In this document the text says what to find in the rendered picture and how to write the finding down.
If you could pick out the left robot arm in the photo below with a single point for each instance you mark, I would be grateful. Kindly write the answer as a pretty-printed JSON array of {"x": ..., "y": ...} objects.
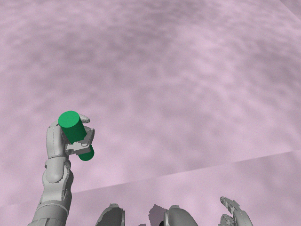
[{"x": 53, "y": 208}]

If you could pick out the right robot hand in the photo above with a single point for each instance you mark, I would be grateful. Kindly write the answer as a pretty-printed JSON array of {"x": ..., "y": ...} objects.
[{"x": 240, "y": 217}]

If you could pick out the left robot hand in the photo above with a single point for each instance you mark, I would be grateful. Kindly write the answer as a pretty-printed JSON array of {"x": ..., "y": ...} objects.
[{"x": 59, "y": 145}]

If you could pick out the can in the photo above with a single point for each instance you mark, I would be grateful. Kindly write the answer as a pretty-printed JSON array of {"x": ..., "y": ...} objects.
[{"x": 73, "y": 128}]

